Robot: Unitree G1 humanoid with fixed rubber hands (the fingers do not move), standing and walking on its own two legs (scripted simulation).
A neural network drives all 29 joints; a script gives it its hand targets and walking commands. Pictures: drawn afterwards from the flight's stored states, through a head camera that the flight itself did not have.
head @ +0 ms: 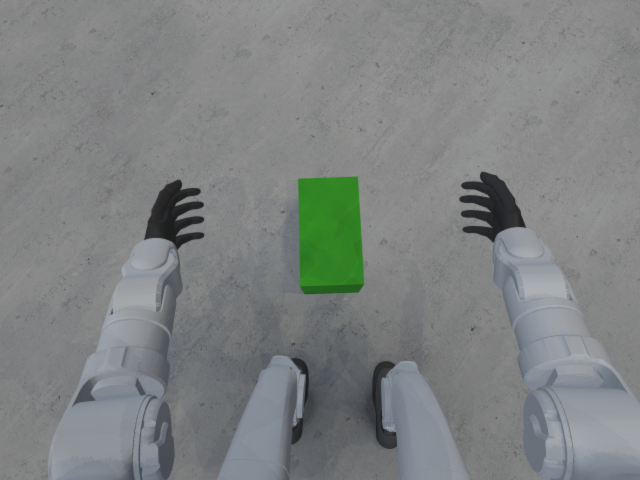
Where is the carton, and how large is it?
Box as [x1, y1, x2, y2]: [298, 176, 363, 293]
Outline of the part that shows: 357,176 298,179 300,286 304,293 356,292 360,289 363,284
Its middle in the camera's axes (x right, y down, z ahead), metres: +0.02 +0.00 +1.02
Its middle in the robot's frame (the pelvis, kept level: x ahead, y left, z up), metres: +0.52 +0.03 -0.60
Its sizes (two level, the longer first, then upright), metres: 0.271 0.150 0.174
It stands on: the floor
